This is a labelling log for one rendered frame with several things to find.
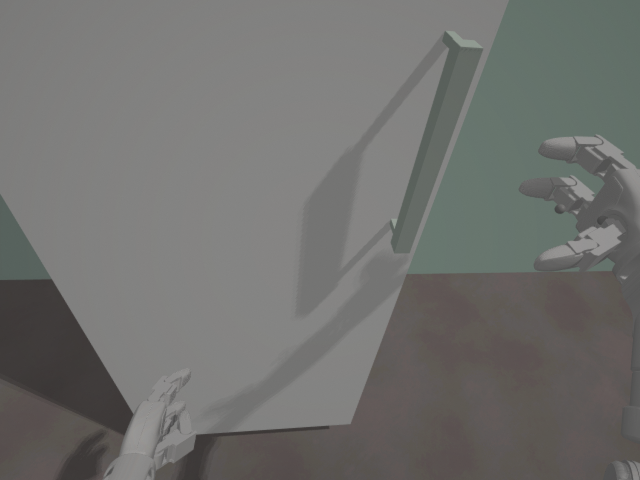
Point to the right robot upper arm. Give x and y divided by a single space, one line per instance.
625 470

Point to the handle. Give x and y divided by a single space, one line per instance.
458 72

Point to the robot right hand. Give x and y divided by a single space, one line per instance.
618 199

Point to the fridge door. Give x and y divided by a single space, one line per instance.
210 184

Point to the right robot forearm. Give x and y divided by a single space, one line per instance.
627 272

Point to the robot left hand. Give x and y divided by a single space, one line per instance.
148 430

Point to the left robot forearm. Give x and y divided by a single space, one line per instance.
133 466

